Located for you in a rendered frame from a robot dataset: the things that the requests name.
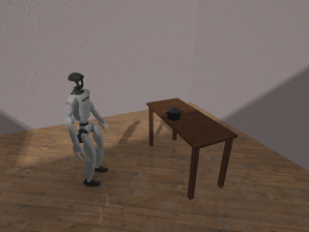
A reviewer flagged lid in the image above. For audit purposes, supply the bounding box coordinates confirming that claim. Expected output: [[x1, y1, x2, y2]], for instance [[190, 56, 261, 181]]
[[167, 107, 182, 114]]

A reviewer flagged robot left foot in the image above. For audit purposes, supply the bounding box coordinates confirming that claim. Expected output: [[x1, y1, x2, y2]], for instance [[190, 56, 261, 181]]
[[95, 166, 108, 172]]

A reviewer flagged table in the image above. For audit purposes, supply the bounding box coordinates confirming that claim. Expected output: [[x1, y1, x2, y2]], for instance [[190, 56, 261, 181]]
[[146, 98, 238, 200]]

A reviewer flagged robot right forearm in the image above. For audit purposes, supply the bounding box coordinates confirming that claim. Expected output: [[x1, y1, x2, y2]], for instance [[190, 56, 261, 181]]
[[66, 118, 79, 145]]

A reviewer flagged left robot hand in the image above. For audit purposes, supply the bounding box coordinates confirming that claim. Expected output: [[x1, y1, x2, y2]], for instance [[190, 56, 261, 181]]
[[98, 118, 108, 130]]

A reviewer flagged robot left upper arm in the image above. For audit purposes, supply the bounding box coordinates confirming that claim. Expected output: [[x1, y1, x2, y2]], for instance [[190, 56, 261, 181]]
[[81, 88, 93, 108]]

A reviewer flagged robot right upper arm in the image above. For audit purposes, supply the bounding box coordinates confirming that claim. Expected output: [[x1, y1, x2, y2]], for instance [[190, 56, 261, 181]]
[[65, 96, 77, 124]]

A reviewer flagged right robot hand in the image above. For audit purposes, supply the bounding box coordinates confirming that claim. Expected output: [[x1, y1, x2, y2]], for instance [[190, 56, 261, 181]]
[[72, 143, 86, 160]]

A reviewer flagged right robot thigh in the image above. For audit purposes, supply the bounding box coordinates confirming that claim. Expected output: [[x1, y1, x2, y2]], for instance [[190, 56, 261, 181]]
[[77, 130, 97, 164]]

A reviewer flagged robot left forearm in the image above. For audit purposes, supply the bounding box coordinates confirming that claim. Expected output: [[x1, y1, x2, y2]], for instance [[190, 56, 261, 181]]
[[90, 105, 101, 120]]

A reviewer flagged pot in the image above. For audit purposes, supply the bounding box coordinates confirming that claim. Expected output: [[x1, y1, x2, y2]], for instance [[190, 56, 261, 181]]
[[166, 112, 183, 121]]

